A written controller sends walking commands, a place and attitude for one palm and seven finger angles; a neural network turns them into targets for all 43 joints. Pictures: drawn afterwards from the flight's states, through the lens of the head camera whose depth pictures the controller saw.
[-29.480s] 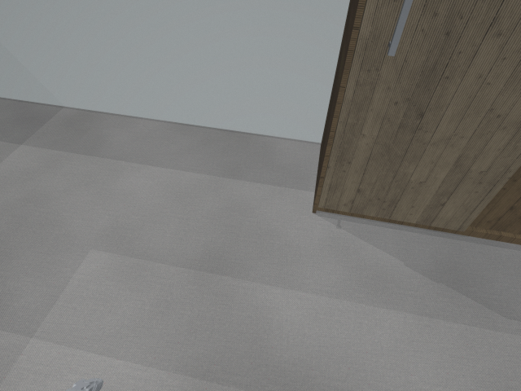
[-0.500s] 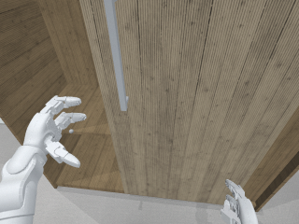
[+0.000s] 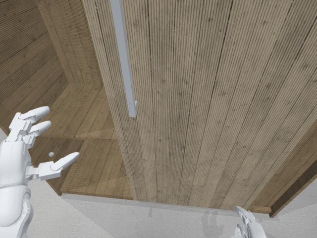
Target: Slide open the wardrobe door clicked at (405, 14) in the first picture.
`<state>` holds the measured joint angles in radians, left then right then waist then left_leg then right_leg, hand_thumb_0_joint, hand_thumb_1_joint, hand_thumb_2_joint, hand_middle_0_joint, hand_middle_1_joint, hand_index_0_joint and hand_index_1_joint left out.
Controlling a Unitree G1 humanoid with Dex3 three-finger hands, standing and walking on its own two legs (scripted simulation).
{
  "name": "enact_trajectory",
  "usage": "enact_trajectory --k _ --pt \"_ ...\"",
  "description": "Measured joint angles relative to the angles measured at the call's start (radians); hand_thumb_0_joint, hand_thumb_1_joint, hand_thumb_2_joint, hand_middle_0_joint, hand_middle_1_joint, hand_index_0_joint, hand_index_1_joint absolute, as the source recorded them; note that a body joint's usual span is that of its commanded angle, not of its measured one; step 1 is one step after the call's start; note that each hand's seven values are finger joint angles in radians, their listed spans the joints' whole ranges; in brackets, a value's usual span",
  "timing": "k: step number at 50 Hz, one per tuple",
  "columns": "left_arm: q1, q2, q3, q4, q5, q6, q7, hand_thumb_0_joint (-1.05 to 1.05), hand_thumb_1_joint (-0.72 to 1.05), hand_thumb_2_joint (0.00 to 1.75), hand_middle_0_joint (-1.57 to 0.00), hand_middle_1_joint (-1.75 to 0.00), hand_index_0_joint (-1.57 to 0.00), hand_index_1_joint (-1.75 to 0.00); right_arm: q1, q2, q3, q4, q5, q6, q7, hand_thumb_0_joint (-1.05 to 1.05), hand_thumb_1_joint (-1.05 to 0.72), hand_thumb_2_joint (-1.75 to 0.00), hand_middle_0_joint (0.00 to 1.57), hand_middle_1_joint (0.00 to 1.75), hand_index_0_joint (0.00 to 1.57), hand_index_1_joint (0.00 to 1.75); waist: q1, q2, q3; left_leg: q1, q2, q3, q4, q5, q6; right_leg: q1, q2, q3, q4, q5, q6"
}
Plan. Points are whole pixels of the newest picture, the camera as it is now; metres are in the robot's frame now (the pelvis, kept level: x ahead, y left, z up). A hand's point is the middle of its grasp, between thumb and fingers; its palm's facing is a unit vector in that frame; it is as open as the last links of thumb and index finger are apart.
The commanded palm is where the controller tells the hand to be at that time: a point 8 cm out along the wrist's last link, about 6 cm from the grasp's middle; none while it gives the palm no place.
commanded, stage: draw the hand back to the body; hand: left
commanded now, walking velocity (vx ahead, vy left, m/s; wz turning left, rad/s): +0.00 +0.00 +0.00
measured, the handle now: (127, 63) +0.47 +0.15 +0.23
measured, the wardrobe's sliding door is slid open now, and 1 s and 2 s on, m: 0.50 0.50 0.50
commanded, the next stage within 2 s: step back with the hand held close in 0.64 s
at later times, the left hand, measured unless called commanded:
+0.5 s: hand (39, 165) +0.19 +0.27 +0.16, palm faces +0.48 -0.81 -0.34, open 7.6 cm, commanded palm +0.14 +0.30 +0.17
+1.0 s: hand (42, 164) +0.20 +0.26 +0.15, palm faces +0.40 -0.81 -0.44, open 7.4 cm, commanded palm +0.14 +0.31 +0.17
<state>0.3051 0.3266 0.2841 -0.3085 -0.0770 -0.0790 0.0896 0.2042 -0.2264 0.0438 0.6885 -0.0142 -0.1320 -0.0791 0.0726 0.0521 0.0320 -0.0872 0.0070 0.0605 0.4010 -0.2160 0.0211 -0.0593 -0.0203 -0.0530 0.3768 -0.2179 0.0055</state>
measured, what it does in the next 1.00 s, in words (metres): stands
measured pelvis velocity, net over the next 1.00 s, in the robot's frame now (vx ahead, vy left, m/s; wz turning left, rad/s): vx -0.01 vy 0.01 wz -0.02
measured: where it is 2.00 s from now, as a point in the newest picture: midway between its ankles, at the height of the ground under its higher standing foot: outside the picture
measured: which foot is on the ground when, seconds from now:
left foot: down 0.00-1.00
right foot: down 0.00-1.00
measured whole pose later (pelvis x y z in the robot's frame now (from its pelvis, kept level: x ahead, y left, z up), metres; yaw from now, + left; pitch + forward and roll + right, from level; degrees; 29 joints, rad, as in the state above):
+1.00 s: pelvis -0.01 +0.01 +0.00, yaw -1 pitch +0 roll -1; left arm 0.49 0.37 0.37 -0.41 -0.05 -0.14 0.11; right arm 0.17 -0.25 0.00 0.58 -0.01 -0.05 -0.08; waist 0.03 0.04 0.00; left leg -0.23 0.02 0.08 0.46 -0.22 0.03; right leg -0.20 -0.01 -0.04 0.40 -0.20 0.02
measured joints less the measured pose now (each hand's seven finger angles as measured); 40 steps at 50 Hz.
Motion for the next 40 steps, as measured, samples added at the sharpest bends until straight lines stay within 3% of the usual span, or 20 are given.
enact_trajectory --k 8,20,40 --pt "0.080 0.008 0.027 -0.036 0.000 -0.006 -0.006 0.00 0.40 0.66 -0.22 -0.59 -0.23 -0.59 -0.013 -0.003 -0.016 -0.025 -0.001 0.011 0.007 0.01 -0.90 -0.90 0.21 0.30 0.20 0.30 -0.003 0.001 -0.010 0.008 0.002 0.007 -0.007 -0.007 0.000 0.006 0.002 0.007 -0.009 -0.003 0.002" --pt "0.129 0.005 0.049 -0.067 0.002 0.014 0.004 0.01 0.78 0.84 -0.21 -0.36 -0.21 -0.36 -0.023 -0.006 -0.022 -0.037 -0.002 0.013 0.001 0.01 -0.90 -0.90 0.21 0.30 0.20 0.30 0.019 0.002 -0.014 0.009 0.004 -0.006 0.001 -0.013 -0.003 0.017 0.005 -0.005 -0.014 -0.007 -0.001" --pt "0.115 0.012 0.053 -0.055 0.002 0.008 -0.001 0.02 0.89 0.89 -0.21 -0.30 -0.21 -0.30 -0.010 0.002 -0.015 -0.031 -0.001 0.018 0.000 0.01 -0.90 -0.90 0.21 0.30 0.20 0.30 0.006 0.004 -0.009 0.005 0.013 -0.007 0.000 -0.006 -0.007 0.018 0.014 -0.006 -0.025 0.004 -0.006"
